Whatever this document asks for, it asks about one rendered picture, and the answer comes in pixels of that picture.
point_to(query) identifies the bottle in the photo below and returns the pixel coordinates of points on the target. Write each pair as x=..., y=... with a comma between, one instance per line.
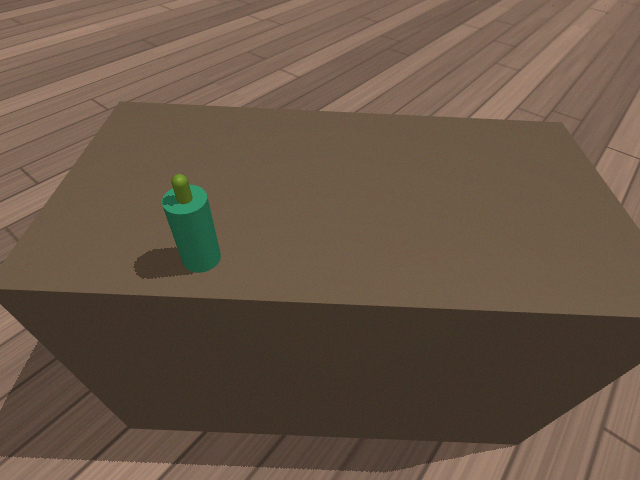
x=189, y=216

